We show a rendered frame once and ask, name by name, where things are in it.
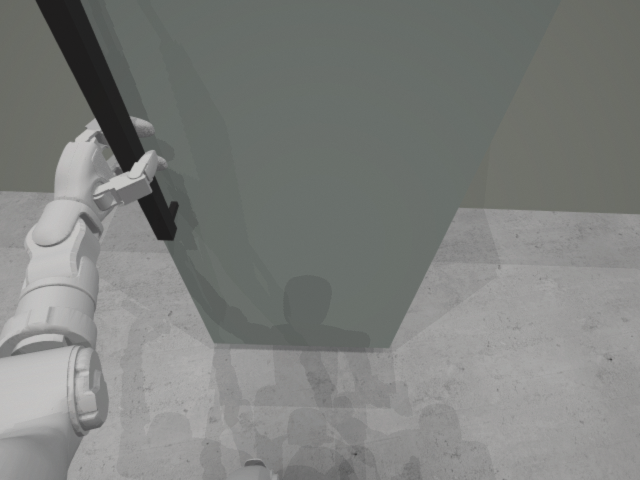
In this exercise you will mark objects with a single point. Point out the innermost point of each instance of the fridge door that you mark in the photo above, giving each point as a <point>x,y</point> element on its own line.
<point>318,149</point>

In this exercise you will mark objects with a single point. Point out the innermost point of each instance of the robot left forearm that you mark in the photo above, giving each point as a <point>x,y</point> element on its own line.
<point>58,299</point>

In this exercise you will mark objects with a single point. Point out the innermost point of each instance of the handle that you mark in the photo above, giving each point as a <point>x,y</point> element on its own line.
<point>73,33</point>

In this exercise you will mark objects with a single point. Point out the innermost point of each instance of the left robot shin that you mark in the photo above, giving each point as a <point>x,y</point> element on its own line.
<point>252,462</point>

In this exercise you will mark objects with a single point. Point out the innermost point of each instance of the left robot hand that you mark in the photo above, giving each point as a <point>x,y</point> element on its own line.
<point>83,174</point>

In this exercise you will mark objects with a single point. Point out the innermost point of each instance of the left robot upper arm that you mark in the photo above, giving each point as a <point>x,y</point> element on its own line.
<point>49,400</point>

